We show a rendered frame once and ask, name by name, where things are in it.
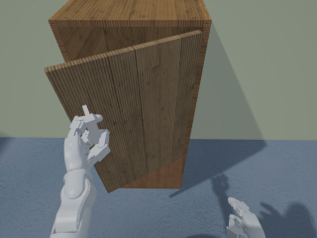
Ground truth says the cupboard door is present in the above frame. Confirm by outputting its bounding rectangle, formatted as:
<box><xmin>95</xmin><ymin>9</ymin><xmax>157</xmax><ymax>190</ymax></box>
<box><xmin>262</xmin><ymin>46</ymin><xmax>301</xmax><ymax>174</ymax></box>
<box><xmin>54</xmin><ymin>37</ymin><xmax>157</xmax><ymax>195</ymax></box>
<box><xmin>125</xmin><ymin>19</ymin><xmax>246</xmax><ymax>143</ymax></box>
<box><xmin>45</xmin><ymin>30</ymin><xmax>203</xmax><ymax>193</ymax></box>

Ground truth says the handle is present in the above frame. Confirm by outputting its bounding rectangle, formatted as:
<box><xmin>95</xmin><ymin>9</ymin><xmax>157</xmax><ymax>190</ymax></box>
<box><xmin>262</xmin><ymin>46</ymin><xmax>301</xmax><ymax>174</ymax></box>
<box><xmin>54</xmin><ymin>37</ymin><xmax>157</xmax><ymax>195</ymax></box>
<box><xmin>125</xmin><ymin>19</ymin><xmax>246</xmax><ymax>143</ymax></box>
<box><xmin>82</xmin><ymin>104</ymin><xmax>101</xmax><ymax>145</ymax></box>

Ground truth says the robot left hand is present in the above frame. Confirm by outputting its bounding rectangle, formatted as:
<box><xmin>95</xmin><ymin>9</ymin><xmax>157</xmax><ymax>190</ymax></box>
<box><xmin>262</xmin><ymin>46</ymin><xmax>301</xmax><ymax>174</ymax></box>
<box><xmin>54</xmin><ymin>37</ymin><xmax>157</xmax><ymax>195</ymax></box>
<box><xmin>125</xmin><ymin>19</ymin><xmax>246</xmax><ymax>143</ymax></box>
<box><xmin>63</xmin><ymin>114</ymin><xmax>111</xmax><ymax>172</ymax></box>

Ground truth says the robot left forearm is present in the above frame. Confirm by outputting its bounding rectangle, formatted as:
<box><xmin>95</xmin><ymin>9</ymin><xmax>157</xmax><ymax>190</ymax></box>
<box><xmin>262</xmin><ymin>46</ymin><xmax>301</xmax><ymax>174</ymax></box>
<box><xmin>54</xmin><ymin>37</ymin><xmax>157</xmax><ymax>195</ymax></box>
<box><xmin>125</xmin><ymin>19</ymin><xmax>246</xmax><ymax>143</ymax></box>
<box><xmin>50</xmin><ymin>169</ymin><xmax>97</xmax><ymax>238</ymax></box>

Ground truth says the robot right hand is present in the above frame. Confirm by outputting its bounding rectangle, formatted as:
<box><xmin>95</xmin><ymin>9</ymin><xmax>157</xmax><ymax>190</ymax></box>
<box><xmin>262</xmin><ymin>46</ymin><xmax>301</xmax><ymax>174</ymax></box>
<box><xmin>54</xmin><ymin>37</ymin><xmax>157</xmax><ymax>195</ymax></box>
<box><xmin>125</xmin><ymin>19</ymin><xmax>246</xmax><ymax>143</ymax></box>
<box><xmin>226</xmin><ymin>196</ymin><xmax>265</xmax><ymax>238</ymax></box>

